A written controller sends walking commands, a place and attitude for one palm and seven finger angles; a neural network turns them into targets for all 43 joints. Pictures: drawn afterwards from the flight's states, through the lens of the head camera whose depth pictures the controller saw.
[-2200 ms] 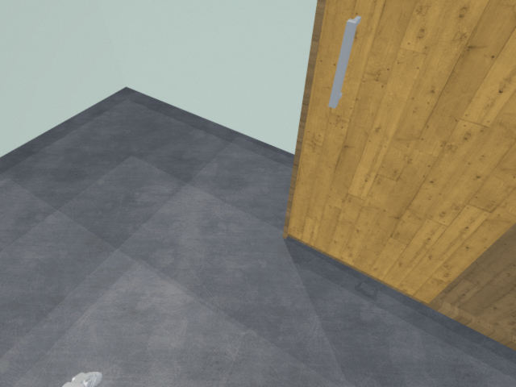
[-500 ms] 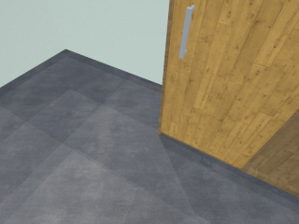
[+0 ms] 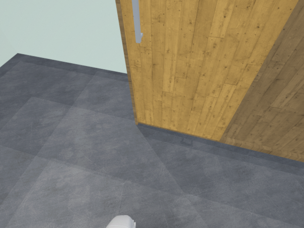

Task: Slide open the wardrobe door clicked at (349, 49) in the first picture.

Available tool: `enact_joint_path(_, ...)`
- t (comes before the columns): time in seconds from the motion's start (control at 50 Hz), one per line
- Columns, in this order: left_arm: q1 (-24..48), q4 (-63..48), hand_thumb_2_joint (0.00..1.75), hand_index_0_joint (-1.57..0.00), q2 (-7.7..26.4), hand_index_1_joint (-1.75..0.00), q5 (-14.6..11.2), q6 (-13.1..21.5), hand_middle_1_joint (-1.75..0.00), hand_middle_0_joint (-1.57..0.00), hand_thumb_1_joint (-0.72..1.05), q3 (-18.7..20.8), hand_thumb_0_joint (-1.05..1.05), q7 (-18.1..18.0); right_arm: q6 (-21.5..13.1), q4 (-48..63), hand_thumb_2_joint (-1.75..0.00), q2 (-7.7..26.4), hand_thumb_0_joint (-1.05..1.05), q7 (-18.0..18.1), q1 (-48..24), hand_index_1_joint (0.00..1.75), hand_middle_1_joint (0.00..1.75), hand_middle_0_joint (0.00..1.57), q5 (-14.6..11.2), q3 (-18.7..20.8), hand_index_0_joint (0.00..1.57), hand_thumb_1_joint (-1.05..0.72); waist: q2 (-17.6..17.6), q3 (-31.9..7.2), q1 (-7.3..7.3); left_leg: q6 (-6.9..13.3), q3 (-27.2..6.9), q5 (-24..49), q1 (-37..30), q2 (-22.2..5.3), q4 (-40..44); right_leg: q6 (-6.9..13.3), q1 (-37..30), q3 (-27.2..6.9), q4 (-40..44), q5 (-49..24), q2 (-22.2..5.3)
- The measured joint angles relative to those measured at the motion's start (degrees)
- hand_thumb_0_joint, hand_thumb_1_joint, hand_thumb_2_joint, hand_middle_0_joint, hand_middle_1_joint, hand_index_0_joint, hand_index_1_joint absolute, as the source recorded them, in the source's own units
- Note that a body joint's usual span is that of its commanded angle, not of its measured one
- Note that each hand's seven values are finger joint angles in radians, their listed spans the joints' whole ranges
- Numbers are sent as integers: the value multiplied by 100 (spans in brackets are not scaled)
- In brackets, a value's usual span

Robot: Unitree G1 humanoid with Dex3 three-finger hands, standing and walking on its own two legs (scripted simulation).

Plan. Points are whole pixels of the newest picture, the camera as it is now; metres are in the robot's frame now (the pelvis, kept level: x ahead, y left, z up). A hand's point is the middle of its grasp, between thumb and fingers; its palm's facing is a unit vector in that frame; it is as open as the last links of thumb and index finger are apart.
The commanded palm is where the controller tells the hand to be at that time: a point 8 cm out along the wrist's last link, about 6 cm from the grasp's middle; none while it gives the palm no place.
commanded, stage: turn to face it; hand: left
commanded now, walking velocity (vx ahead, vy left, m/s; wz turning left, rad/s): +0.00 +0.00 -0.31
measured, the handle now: (138, 15) +0.86 +0.13 +0.12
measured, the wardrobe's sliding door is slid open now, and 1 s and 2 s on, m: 0.00 0.00 0.00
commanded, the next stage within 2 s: take the last steps up to it in 0.22 s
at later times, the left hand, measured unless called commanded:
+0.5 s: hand out of the picture +0.09 +0.24 -0.17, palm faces -0.17 -0.97 -0.19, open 7.4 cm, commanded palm none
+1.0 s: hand out of the picture +0.04 +0.24 -0.18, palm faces -0.06 -0.98 -0.17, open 7.3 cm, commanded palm none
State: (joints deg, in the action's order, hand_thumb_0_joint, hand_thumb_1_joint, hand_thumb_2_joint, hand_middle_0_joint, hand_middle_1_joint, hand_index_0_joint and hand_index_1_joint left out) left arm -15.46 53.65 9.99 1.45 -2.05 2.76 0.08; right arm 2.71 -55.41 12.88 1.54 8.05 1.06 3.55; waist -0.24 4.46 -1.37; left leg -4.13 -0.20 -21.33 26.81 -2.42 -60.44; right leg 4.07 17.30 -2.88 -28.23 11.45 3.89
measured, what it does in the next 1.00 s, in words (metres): walks ahead: left foot, then right foot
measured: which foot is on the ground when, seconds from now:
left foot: up 0.00-0.20, down 0.22-0.62, up 0.64-1.00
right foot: down 0.00-0.22, up 0.24-0.60, down 0.62-1.00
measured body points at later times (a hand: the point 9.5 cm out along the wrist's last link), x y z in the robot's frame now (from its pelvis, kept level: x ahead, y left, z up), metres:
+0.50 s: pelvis -0.01 +0.06 +0.00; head -0.01 +0.08 +0.45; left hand +0.10 +0.29 -0.15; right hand -0.05 -0.17 -0.14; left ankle -0.03 +0.16 -0.74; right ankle -0.05 -0.07 -0.69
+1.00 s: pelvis +0.11 +0.07 -0.01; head +0.14 +0.07 +0.44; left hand +0.05 +0.30 -0.16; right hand +0.13 -0.18 -0.15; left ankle +0.25 +0.18 -0.71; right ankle -0.04 -0.07 -0.74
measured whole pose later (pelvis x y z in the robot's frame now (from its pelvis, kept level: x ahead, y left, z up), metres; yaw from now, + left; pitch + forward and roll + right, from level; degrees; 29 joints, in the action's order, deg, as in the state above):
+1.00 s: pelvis +0.11 +0.07 -0.01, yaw -8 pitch +0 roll -1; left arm -25.7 66.1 8.4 2.3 2.8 2.5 -0.7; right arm 0.0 -58.3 11.5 -2.6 12.7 1.3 3.7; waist 0.3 2.8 -1.5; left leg -0.9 6.4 -10.6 30.5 -6.6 -41.3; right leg -4.7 -3.7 7.7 -19.8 22.4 -5.7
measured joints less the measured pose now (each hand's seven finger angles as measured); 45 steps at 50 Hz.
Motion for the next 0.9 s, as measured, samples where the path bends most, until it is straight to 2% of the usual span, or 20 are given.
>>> enact_joint_path(0.12,60,-8,90,-20,101,-30,42,-21,-30,-20,91,71,0,-9,-32,3,-90,-8,0,30,-2,30,30,20,-34,-9,20,-91,96,-165,-57,81,-36,-204,-469,57,1071,-101,77,-280,147,-186,96)
enact_joint_path(0.16,98,-13,90,-20,161,-30,51,-44,-30,-20,91,95,0,-17,-79,26,-90,-36,0,40,15,30,30,20,-57,-30,20,-91,146,-220,-66,141,-24,-216,-720,107,1651,-163,136,-374,138,-224,122)
enact_joint_path(0.22,138,-15,90,-20,256,-30,18,-93,-30,-20,91,126,0,-23,-210,90,-90,-73,0,60,130,30,30,20,-79,-81,20,-91,176,-334,-5,297,14,223,-1268,140,2903,-304,295,-465,-49,-187,193)
enact_joint_path(0.26,209,14,90,-20,357,-30,2,-148,-30,-20,91,169,0,-13,-248,96,-90,-173,0,64,220,30,30,20,-36,-120,20,-91,318,-343,48,471,117,291,-1306,206,2959,-388,515,-458,-650,524,147)
enact_joint_path(0.3,278,47,90,-20,426,-30,34,-187,-30,-20,91,213,0,8,-248,95,-90,-252,0,74,347,30,30,20,9,-178,20,-91,354,-340,87,535,201,337,-1389,180,3034,-511,817,-300,-1719,1029,121)
enact_joint_path(0.36,337,51,90,-20,493,-30,42,-161,-30,-20,91,256,0,41,-255,12,-90,-349,0,95,523,30,30,20,37,-244,20,-90,381,-332,89,568,335,466,-1551,145,3275,-631,1074,-91,-2904,1054,-50)
enact_joint_path(0.4,332,85,90,-20,479,-30,42,-139,-30,-20,91,235,0,54,-281,-69,-90,-381,0,85,637,30,30,20,53,-260,20,-90,337,-345,107,587,417,507,-1645,115,3386,-655,995,45,-3034,1082,-207)
enact_joint_path(0.5,303,259,90,-19,319,-30,61,-117,-30,-20,92,93,0,110,-386,-293,-90,-410,0,25,1032,30,30,20,84,-237,20,-90,171,-417,258,592,601,511,-1852,67,3573,-576,407,416,-2079,1281,-544)
enact_joint_path(0.58,385,341,90,-19,110,-30,46,-31,-30,-20,91,1,1,140,-381,-560,-90,-383,0,-7,1405,30,30,20,84,-213,20,-90,32,-418,396,526,670,396,-1881,56,3486,-473,-170,658,-924,1245,-598)
enact_joint_path(0.62,415,331,90,-20,16,-30,39,104,-30,-20,91,-26,1,136,-364,-713,-90,-376,0,-24,1628,30,30,20,48,-205,20,-90,7,-417,405,465,660,188,-1762,76,3142,-381,-562,734,-131,803,-605)
enact_joint_path(0.64,446,358,90,-20,-66,-30,44,190,-30,-20,91,-33,0,112,-332,-809,-90,-356,0,-35,1698,30,30,20,27,-194,20,-90,-80,-374,399,452,602,-99,-1621,34,2740,-345,-601,793,-124,597,-578)
enact_joint_path(0.68,353,375,90,-20,-197,-30,-4,342,-30,-20,92,-32,0,49,-202,-986,-90,-331,0,-88,1800,30,30,20,52,-167,20,-90,-170,-405,349,425,469,-494,-1165,19,1678,-319,-714,898,-154,680,-573)
enact_joint_path(0.72,164,378,90,-20,-177,-30,-26,455,-30,-20,95,60,-1,-61,-113,-1070,-90,-321,0,-150,1801,30,30,20,80,-115,20,-91,-151,-469,260,388,431,-299,-666,-18,820,-324,-925,913,87,717,-594)
enact_joint_path(0.76,-38,476,90,-20,-122,-30,-3,489,-30,-20,96,66,-2,-91,-104,-1025,-90,-286,1,-195,1715,30,30,20,101,-56,20,-91,-132,-480,245,312,448,101,-225,-130,404,-375,-1169,927,406,638,-627)
enact_joint_path(0.82,-336,709,90,-20,-85,-30,16,510,-30,-20,95,31,-1,-94,-132,-835,-90,-229,1,-253,1491,30,30,20,89,9,20,-91,-113,-439,261,216,474,646,279,-319,393,-441,-1499,976,777,577,-683)
enact_joint_path(0.9,-701,1003,90,-20,-125,-30,39,524,-30,-20,93,-25,-1,-83,-165,-570,-90,-167,0,-337,1049,30,30,20,57,45,19,-91,-79,-332,191,190,517,1166,628,-472,891,-587,-1821,1017,1002,669,-769)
